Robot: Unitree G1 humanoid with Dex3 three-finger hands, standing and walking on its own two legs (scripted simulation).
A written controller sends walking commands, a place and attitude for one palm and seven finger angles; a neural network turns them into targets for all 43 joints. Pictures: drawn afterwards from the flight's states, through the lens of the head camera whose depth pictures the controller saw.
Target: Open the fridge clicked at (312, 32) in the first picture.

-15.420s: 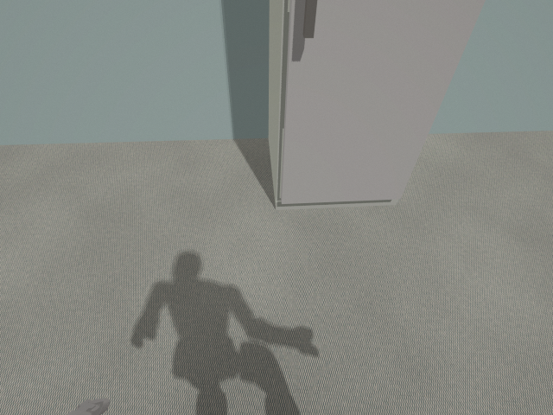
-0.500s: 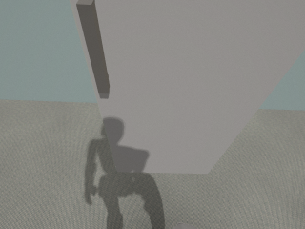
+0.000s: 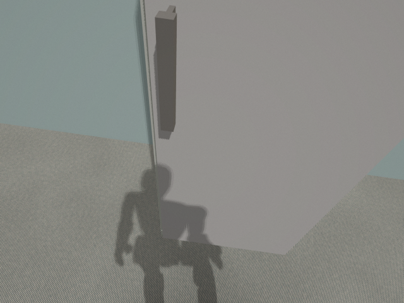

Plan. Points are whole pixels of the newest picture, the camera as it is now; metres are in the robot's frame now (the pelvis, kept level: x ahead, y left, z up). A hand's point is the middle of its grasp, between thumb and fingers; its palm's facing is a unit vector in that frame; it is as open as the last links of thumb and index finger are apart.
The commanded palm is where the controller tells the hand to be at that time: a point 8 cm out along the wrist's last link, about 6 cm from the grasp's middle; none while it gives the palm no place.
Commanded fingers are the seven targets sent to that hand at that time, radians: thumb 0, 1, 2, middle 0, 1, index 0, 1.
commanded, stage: come to a stop and stand still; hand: left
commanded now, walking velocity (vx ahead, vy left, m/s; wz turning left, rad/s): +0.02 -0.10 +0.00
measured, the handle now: (169, 75) +0.47 +0.11 +0.21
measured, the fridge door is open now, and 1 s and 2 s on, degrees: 0 0 0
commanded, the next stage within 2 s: look again from close up in 0.94 s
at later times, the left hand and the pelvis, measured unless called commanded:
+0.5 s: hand out of the picture -0.05 +0.11 -0.17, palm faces +0.03 -0.99 -0.12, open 7.4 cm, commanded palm none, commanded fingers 0.00 0.90 0.90 -0.20 -0.30 -0.20 -0.30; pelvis -0.02 -0.03 +0.01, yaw +0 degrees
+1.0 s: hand out of the picture -0.05 +0.12 -0.17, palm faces +0.03 -0.99 -0.17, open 7.4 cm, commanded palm none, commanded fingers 0.00 0.90 0.90 -0.20 -0.30 -0.20 -0.30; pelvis -0.02 -0.03 +0.00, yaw +1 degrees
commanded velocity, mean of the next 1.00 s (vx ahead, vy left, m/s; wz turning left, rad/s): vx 0.00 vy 0.00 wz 0.00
